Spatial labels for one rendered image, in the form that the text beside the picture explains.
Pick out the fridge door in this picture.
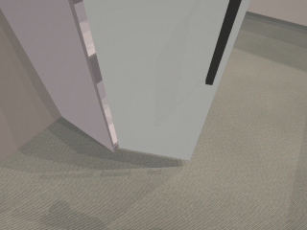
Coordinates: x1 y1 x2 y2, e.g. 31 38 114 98
83 0 250 161

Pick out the handle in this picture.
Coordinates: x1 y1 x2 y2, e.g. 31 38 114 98
205 0 242 85

